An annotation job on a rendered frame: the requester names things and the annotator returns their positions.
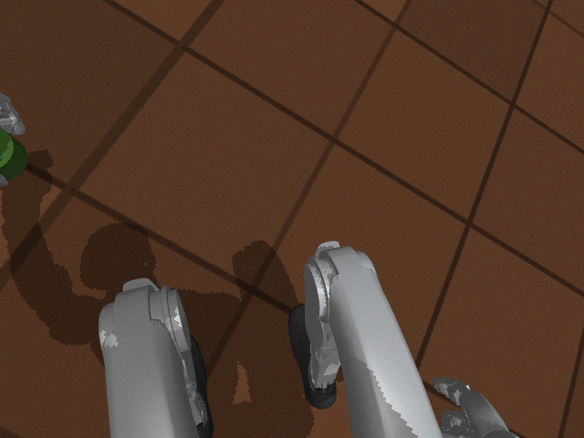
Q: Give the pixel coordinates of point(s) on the right robot foot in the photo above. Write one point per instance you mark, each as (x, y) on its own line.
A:
(316, 397)

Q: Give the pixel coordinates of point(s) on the left robot foot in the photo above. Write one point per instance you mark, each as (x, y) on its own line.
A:
(205, 428)

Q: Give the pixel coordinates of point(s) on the left robot hand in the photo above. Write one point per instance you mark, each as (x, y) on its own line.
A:
(11, 122)

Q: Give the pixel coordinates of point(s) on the tin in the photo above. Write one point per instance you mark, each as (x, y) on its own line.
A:
(13, 156)

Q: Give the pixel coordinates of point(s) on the right robot hand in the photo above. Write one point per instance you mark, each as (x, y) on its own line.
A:
(478, 416)

